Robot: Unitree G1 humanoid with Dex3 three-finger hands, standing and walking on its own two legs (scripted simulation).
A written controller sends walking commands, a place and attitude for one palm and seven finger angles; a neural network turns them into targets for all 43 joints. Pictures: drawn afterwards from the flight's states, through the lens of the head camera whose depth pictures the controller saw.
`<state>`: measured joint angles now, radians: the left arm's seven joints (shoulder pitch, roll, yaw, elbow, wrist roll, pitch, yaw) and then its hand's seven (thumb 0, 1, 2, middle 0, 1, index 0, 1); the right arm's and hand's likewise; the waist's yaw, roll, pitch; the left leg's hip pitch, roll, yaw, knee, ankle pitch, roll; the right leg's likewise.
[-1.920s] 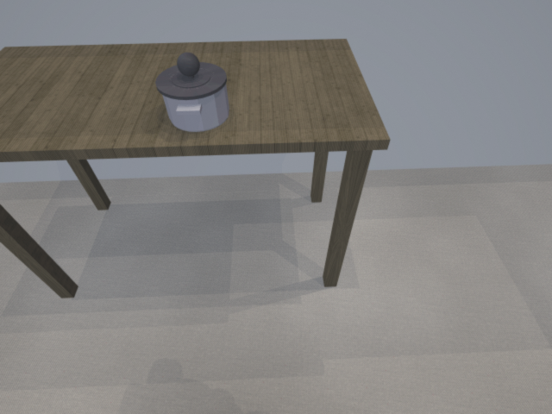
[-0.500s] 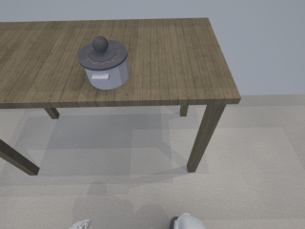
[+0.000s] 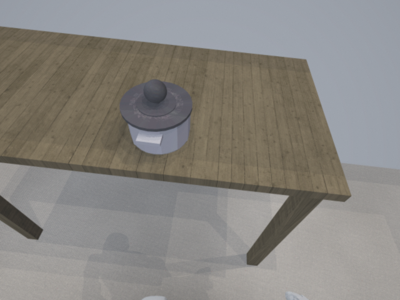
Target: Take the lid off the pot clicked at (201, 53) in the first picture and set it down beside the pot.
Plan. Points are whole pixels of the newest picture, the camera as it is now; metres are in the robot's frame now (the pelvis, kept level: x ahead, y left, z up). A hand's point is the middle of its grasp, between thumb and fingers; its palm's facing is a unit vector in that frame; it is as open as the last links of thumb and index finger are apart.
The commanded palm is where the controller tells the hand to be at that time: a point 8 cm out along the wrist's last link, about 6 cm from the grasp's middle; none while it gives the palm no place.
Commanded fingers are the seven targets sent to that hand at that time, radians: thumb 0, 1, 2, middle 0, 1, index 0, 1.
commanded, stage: come to a stop and stand still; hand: left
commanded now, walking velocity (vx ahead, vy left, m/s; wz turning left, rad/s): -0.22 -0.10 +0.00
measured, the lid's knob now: (155, 91) +0.49 +0.16 +0.13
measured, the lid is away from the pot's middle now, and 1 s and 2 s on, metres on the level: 0.00 0.00 0.00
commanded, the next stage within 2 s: look again from close up in 0.76 s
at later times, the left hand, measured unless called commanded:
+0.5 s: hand out of the picture +0.01 +0.14 -0.17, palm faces +0.00 -0.98 -0.22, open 7.4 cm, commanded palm none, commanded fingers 0.00 0.90 0.90 -0.20 -0.30 -0.20 -0.30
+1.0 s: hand out of the picture -0.07 +0.13 -0.17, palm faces +0.01 -0.97 -0.22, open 7.4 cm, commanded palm none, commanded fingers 0.00 0.90 0.90 -0.20 -0.30 -0.20 -0.30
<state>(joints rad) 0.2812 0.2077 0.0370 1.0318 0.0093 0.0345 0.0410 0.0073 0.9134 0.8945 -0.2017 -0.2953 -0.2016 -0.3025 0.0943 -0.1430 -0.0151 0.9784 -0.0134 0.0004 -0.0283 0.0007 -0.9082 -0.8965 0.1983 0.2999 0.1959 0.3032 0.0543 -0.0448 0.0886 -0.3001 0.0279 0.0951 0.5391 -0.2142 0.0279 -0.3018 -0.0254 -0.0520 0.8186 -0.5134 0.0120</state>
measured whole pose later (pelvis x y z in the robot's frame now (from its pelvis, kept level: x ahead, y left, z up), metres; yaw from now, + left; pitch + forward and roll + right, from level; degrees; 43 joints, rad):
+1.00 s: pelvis -0.06 -0.04 +0.00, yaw -1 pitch -1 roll +0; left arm 0.32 0.15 -0.01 1.11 0.01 -0.02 0.05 0.01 0.90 0.89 -0.20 -0.30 -0.20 -0.30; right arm 0.27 -0.16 -0.01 1.08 -0.01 0.00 -0.03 0.01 -0.92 -0.90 0.20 0.30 0.20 0.30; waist -0.01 0.03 0.02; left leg -0.20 0.01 0.01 0.53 -0.30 0.00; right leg -0.24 0.01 -0.04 0.51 -0.25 -0.03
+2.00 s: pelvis -0.03 +0.01 +0.00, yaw -1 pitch -1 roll -1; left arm 0.38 0.16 0.03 1.06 0.02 0.00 0.03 0.01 0.90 0.89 -0.20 -0.30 -0.20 -0.30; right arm 0.32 -0.14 -0.01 1.09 -0.01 -0.01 -0.02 0.01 -0.91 -0.90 0.20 0.30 0.20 0.30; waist 0.02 -0.04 0.03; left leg -0.20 -0.06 0.04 0.58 -0.37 0.08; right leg -0.24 -0.05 -0.01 0.58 -0.32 0.01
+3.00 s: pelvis +0.05 +0.05 +0.00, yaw -1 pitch +0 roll +1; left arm 0.35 0.20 -0.01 1.03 0.02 0.01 0.02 0.01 0.91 0.89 -0.20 -0.30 -0.20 -0.30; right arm 0.23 -0.21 0.00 0.93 -0.01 -0.01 -0.02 0.00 -0.93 -0.90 0.20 0.30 0.20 0.30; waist 0.03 0.06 0.02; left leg -0.18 -0.04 0.07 0.49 -0.31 0.04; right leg -0.30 -0.04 0.02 0.54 -0.23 0.02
